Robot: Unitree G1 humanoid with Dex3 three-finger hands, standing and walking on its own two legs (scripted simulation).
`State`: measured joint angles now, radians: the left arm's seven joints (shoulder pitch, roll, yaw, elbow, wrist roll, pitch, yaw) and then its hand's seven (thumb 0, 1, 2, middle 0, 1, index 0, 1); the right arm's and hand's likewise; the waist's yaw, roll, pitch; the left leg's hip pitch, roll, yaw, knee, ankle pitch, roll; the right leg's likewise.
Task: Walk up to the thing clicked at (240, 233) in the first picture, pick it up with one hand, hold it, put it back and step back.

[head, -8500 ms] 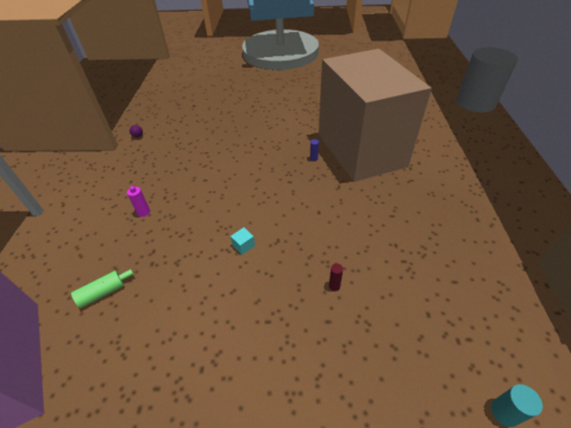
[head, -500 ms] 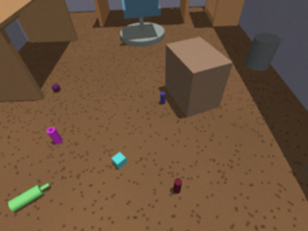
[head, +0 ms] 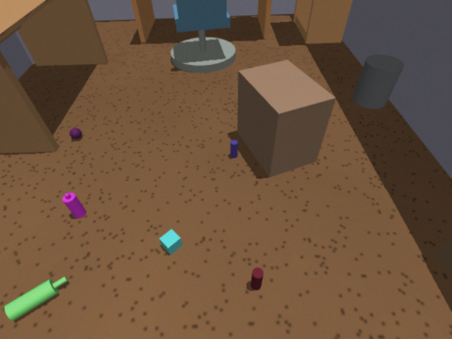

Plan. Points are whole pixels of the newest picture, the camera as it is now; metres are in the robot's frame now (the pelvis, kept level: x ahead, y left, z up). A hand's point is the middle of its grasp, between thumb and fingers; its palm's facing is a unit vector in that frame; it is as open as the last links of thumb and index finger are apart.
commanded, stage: walk up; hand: left
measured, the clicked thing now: (171, 241) +0.72 +0.32 -0.74
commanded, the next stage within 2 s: stand in 0.30 s
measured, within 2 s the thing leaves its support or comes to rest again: neither
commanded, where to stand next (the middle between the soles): +0.35 +0.02 m, yaw +0 degrees
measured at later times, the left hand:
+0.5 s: hand out of the picture +0.10 +0.25 -0.15, palm faces -0.05 -0.94 -0.34, open 7.4 cm
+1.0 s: hand out of the picture +0.07 +0.25 -0.15, palm faces -0.06 -0.94 -0.35, open 7.4 cm
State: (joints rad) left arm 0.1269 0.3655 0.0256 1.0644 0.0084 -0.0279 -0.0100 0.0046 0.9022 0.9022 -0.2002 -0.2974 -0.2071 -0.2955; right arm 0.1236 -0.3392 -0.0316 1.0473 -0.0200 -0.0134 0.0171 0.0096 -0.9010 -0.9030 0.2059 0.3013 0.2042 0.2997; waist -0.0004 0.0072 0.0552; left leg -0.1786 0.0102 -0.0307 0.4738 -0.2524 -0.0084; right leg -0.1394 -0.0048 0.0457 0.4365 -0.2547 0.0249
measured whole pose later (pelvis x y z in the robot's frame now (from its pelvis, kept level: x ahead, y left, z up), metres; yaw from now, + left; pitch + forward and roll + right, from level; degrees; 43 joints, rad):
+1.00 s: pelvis -0.01 -0.01 +0.01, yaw +0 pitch -3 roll +0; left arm 0.11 0.36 -0.01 1.13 0.01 -0.01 -0.01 0.00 0.90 0.90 -0.20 -0.30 -0.21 -0.30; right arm 0.10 -0.35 -0.02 1.15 -0.01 0.00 0.02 0.01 -0.90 -0.90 0.20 0.30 0.20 0.30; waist -0.02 0.00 0.05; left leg -0.12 0.02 -0.02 0.32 -0.15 -0.02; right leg -0.10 0.00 0.05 0.32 -0.17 0.02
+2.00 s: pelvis +0.17 +0.02 -0.02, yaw -1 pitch -5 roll -1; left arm 0.21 0.39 0.06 0.85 0.03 -0.05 -0.06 0.00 0.90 0.90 -0.20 -0.30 -0.21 -0.30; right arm 0.37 -0.39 -0.06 0.85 0.00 -0.03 0.03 0.01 -0.90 -0.90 0.21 0.30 0.20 0.30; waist -0.04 0.03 0.13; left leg -0.10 0.03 0.03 0.79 -0.50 0.04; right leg -0.35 0.00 -0.06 0.62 -0.18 -0.03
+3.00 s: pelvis +0.32 +0.02 +0.00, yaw -2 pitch -3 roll +0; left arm 0.08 0.36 0.00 1.07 0.00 -0.01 -0.01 0.00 0.90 0.90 -0.20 -0.30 -0.21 -0.30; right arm 0.09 -0.36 0.00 1.08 0.00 -0.02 0.01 0.01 -0.90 -0.90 0.21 0.30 0.20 0.30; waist 0.00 0.00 0.06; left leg -0.18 0.06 0.05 0.46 -0.23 -0.03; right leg -0.15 -0.03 -0.01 0.46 -0.27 0.02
